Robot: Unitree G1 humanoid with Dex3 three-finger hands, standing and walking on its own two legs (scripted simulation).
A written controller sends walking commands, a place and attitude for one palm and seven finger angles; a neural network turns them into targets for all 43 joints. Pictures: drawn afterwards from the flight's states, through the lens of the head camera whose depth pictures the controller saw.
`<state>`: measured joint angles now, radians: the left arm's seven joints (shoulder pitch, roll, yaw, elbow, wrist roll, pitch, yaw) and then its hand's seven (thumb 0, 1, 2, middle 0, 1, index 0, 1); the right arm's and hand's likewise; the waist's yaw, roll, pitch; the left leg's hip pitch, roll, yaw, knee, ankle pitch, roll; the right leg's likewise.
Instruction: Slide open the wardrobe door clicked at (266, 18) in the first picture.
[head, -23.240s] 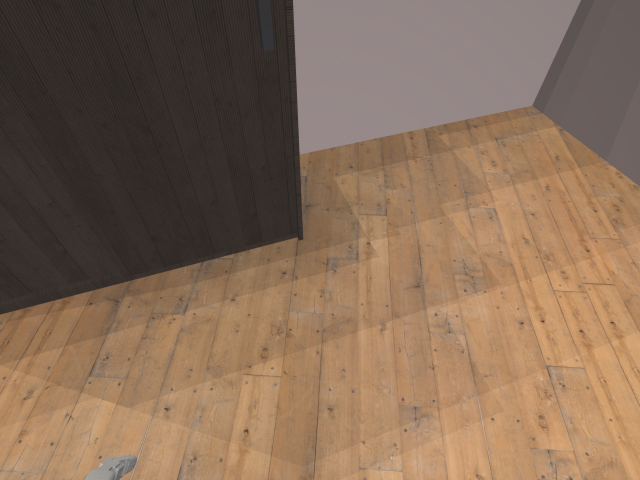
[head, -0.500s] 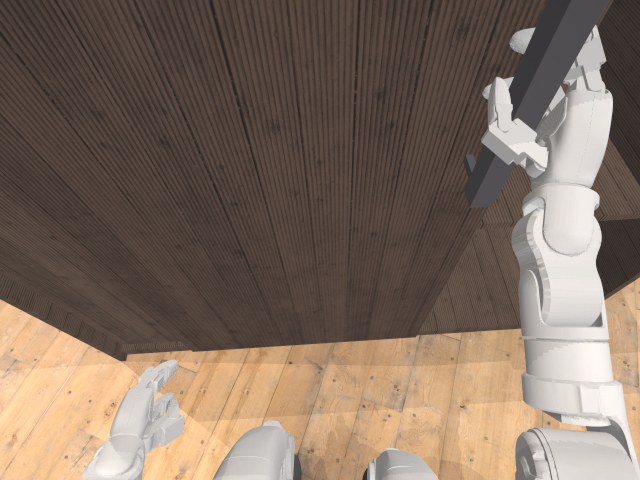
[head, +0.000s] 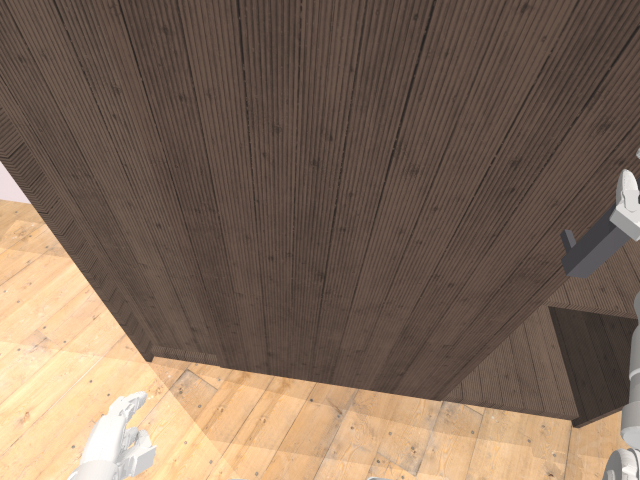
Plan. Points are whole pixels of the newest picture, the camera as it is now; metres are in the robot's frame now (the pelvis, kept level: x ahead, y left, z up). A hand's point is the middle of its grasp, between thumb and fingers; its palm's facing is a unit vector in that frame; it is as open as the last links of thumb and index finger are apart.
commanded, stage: stop walking and hold the door there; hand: right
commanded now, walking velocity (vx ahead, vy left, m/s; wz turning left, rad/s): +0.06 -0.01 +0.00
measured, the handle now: (636, 184) +0.43 -0.31 +0.19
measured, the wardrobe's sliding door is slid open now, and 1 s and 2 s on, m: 0.43 0.42 0.42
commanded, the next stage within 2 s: loosen the grip on the handle in 1.74 s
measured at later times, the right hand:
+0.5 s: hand (627, 206) +0.39 -0.28 +0.19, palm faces +0.40 +0.90 -0.18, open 6.0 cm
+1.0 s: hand (632, 207) +0.39 -0.29 +0.19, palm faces +0.29 +0.94 -0.17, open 6.0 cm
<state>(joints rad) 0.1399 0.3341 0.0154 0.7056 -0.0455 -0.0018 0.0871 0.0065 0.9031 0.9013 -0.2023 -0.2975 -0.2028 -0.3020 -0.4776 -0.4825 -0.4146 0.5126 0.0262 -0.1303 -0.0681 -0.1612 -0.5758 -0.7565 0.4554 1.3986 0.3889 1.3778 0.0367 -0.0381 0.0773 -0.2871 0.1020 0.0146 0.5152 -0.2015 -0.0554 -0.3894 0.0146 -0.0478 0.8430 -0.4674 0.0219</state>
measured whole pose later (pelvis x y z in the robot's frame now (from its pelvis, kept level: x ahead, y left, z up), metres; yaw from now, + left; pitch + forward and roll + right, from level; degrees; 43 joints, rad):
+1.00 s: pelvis -0.05 -0.07 -0.01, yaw +1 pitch -1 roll -1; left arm 0.19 0.34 0.04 0.72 -0.05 0.01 0.11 0.01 0.90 0.90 -0.20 -0.30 -0.20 -0.30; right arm -0.71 -0.42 -0.27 0.68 0.03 -0.19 -0.07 -0.14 -0.59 -0.78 0.45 1.40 0.39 1.40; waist 0.03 0.02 0.07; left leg -0.33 0.16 0.01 0.62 -0.26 -0.09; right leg -0.31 0.02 -0.08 0.57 -0.22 -0.03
